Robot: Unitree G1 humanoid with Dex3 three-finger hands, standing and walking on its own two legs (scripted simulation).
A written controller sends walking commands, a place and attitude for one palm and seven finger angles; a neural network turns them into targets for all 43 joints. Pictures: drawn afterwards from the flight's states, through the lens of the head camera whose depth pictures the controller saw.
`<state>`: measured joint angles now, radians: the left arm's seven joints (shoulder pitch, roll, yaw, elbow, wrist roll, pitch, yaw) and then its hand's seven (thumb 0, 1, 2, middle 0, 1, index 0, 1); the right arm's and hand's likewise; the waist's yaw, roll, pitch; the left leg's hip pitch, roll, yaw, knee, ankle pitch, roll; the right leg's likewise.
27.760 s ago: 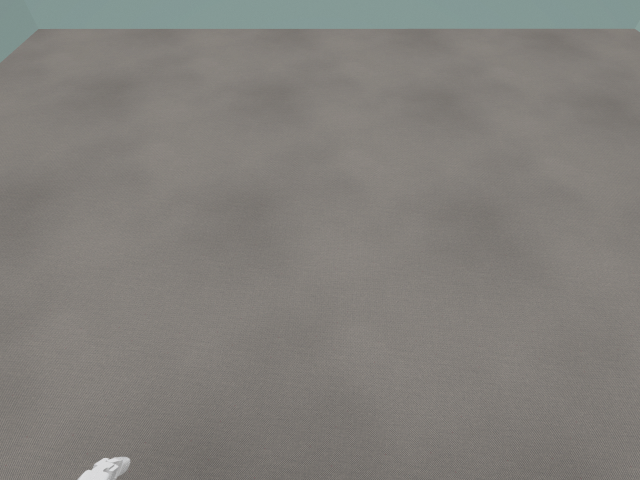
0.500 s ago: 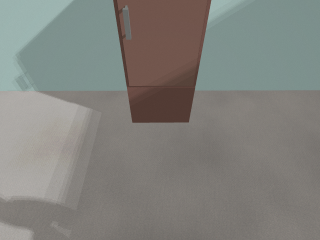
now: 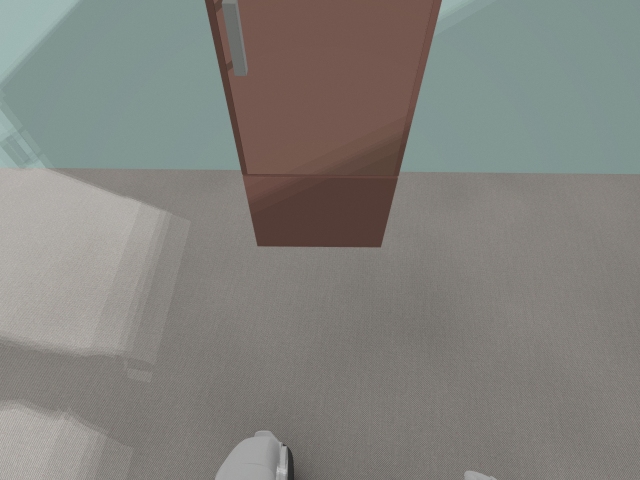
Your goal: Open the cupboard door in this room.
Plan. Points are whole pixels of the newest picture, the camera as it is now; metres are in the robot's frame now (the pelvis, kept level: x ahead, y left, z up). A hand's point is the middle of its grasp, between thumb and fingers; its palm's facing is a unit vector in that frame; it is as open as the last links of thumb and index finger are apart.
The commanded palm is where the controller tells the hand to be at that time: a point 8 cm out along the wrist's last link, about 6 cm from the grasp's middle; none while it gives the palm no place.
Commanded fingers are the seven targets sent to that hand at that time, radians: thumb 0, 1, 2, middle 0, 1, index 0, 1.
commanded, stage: take the last steps up to it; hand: left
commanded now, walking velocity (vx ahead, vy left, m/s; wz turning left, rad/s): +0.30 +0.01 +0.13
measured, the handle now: (237, 33) +0.87 +0.27 +0.07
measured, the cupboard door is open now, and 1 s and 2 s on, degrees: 0 0 0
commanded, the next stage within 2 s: come to a stop and stand still in 0.76 s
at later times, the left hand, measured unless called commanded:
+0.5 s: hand (221, 370) +0.27 +0.19 -0.15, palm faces +0.00 -0.98 -0.21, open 7.4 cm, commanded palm none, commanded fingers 0.00 0.90 0.90 -0.20 -0.30 -0.20 -0.30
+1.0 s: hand (235, 402) +0.23 +0.16 -0.18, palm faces +0.17 -0.98 -0.14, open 7.4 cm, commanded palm none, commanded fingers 0.00 0.90 0.90 -0.20 -0.30 -0.20 -0.30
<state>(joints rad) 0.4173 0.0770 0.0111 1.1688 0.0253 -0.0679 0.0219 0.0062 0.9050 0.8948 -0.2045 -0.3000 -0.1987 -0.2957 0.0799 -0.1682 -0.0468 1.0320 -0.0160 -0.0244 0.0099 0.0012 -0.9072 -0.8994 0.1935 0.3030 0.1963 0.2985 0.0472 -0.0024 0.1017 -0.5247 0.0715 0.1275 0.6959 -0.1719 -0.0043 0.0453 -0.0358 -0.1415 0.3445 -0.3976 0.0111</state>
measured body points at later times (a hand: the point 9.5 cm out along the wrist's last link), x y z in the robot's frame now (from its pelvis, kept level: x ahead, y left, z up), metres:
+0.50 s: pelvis +0.17 +0.00 +0.01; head +0.19 -0.01 +0.46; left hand +0.27 +0.24 -0.13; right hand +0.12 -0.22 -0.15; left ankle +0.12 +0.11 -0.73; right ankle +0.23 -0.14 -0.72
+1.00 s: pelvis +0.33 +0.01 +0.00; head +0.35 +0.04 +0.44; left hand +0.23 +0.22 -0.17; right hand +0.46 -0.21 -0.14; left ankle +0.37 +0.12 -0.73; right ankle +0.25 -0.13 -0.73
